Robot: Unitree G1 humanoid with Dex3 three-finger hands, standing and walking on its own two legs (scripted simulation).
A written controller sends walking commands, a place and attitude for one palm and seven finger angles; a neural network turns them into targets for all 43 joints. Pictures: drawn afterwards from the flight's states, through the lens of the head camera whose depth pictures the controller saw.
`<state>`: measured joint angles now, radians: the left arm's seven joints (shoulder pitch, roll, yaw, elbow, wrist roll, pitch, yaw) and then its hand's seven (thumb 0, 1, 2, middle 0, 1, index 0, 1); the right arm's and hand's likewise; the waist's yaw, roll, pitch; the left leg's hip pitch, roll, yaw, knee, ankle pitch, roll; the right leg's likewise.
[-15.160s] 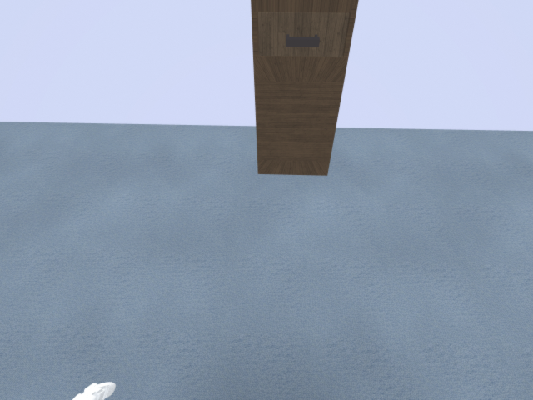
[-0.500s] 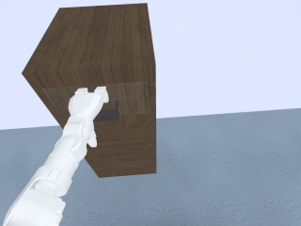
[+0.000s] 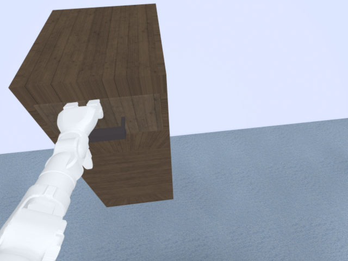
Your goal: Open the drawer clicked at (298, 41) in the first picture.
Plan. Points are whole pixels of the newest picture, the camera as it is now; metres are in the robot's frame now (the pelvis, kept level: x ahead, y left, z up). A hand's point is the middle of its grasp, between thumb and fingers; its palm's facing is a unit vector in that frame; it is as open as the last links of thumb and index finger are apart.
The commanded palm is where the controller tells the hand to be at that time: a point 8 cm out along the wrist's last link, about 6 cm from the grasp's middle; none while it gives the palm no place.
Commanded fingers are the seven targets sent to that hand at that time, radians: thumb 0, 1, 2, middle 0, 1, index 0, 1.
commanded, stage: move the hooked fingers above the handle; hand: left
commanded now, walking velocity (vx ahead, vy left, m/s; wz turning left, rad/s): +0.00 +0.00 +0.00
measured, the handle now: (104, 128) +0.48 +0.22 -0.01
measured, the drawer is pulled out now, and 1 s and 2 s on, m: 0.00 0.00 0.00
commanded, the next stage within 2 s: none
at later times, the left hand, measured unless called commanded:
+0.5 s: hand (86, 128) +0.43 +0.23 +0.05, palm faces -0.06 -0.03 -1.00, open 13.7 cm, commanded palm +0.40 +0.23 +0.11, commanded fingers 0.00 -0.50 0.30 -0.30 -1.20 -0.30 -1.20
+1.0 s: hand (93, 123) +0.43 +0.21 +0.07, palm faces -0.03 -0.03 -1.00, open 13.7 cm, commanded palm +0.39 +0.22 +0.11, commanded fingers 0.00 -0.50 0.30 -0.30 -1.20 -0.30 -1.20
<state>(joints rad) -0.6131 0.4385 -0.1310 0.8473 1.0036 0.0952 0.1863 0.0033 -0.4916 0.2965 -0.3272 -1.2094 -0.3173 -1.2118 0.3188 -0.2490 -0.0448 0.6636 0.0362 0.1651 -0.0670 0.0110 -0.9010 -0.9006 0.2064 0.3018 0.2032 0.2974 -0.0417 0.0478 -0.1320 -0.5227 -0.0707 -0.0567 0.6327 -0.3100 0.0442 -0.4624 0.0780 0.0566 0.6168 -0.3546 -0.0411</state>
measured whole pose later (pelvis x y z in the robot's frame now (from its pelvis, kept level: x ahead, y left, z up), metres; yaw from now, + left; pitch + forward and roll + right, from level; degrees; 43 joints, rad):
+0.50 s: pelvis +0.01 +0.00 +0.00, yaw -1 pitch +12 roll +0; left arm -0.58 0.40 -0.08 0.82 1.01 0.17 0.20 0.01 -0.49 0.30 -0.34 -1.22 -0.34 -1.24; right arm 0.26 -0.22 -0.01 0.65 0.04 0.21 -0.06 0.01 -0.90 -0.90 0.21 0.30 0.20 0.30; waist -0.03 0.06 -0.16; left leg -0.49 -0.07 -0.03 0.61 -0.32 0.04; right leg -0.44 0.08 0.08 0.61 -0.37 -0.04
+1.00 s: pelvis +0.00 +0.00 +0.00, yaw -1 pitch +11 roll +0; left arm -0.65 0.36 -0.14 0.84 0.99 0.23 0.21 0.00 -0.49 0.30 -0.33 -1.22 -0.33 -1.25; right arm 0.25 -0.23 0.00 0.67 0.05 0.22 -0.05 0.01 -0.90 -0.90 0.21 0.30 0.20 0.30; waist -0.03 0.07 -0.16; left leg -0.50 -0.07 -0.03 0.62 -0.31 0.05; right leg -0.45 0.07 0.08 0.63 -0.36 -0.04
